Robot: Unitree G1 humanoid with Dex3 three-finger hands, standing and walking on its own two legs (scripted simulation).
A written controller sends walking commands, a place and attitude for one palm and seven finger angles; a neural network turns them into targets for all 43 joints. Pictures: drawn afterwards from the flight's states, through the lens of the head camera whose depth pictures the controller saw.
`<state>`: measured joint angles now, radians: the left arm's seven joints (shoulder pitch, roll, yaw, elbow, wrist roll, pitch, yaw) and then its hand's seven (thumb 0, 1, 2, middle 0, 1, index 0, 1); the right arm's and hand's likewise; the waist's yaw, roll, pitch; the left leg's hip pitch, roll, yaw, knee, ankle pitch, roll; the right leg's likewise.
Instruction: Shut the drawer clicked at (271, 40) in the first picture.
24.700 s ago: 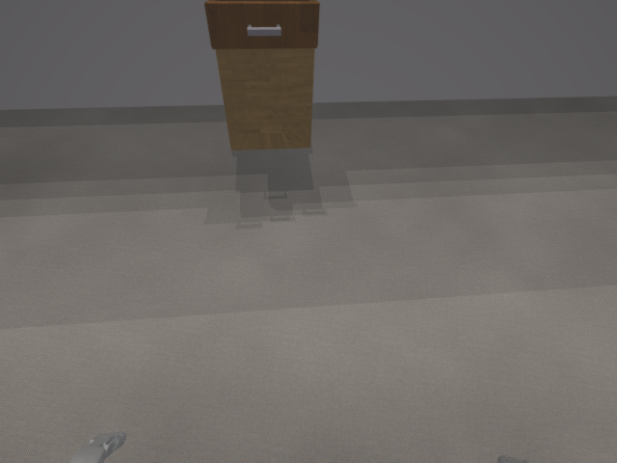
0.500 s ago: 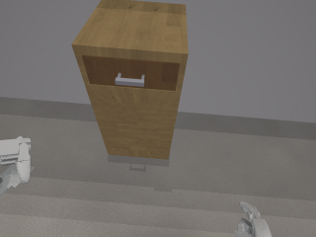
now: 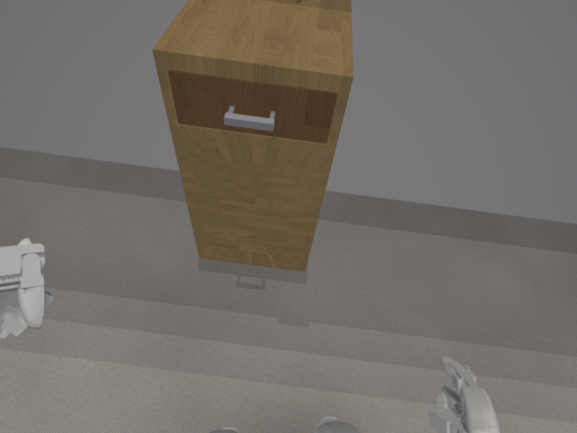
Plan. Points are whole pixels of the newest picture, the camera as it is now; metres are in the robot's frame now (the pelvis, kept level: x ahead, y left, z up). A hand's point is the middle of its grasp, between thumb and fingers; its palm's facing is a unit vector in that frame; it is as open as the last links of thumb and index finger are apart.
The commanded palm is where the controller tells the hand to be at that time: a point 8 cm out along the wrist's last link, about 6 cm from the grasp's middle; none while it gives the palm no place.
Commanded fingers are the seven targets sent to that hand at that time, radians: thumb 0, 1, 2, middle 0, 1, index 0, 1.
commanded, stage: step back with the hand held close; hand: left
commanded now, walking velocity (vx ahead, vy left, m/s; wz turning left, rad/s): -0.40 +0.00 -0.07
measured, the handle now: (250, 117) +0.76 +0.11 -0.03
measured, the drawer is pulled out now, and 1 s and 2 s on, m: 0.00 0.00 0.00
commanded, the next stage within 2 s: stop stepping back and stand still in 0.12 s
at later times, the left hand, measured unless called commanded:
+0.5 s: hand (49, 425) +0.11 +0.18 +0.19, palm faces +0.22 -0.83 -0.51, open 3.2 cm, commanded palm +0.07 +0.23 +0.19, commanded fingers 0.00 0.90 0.90 -1.40 -1.60 -1.40 -1.60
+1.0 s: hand out of the picture +0.07 +0.22 +0.17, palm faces +0.33 -0.86 -0.39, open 3.2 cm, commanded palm +0.02 +0.26 +0.19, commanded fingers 0.00 0.90 0.90 -1.40 -1.60 -1.40 -1.60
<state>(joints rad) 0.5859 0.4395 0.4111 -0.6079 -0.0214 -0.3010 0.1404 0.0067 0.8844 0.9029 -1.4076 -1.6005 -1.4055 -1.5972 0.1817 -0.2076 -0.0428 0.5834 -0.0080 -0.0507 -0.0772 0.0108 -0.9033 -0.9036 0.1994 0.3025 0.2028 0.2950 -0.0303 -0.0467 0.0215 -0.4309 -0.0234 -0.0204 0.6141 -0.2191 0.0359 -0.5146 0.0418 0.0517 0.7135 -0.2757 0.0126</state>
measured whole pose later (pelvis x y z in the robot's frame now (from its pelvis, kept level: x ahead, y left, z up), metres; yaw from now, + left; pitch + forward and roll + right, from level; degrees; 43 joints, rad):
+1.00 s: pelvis -0.14 +0.00 +0.01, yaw -6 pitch -2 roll +0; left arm 0.56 0.35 0.36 -0.50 -0.02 -0.21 0.15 0.01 0.89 0.90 -1.41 -1.60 -1.41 -1.60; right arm 0.25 -0.16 0.02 0.65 -0.01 -0.11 -0.09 0.01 -0.90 -0.90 0.20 0.30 0.20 0.30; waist -0.01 -0.02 -0.02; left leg -0.31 -0.01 0.07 0.56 -0.23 0.05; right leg -0.29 0.00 0.00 0.78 -0.46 -0.01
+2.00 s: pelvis -0.14 -0.02 +0.01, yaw -5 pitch -1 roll +0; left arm 0.29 0.21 0.00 0.79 0.04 0.05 0.02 0.01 0.90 0.90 -1.10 -1.31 -1.10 -1.29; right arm 0.21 -0.24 0.00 0.90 -0.03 0.02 0.01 0.01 -0.91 -0.90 0.20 0.30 0.20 0.29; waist -0.02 -0.03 0.05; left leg -0.29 -0.02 0.02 0.54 -0.24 0.02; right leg -0.25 0.01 -0.09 0.55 -0.29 -0.04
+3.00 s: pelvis -0.13 -0.03 +0.02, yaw -6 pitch -1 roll +0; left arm 0.20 0.21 0.01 1.13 0.01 -0.01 0.02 0.00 0.91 0.90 -0.20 -0.30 -0.20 -0.30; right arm 0.21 -0.21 -0.01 1.14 -0.02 0.00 -0.02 0.00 -0.91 -0.90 0.20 0.30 0.20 0.29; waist -0.01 0.01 0.06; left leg -0.18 0.00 0.02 0.37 -0.17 0.00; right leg -0.13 0.04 -0.07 0.36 -0.21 -0.06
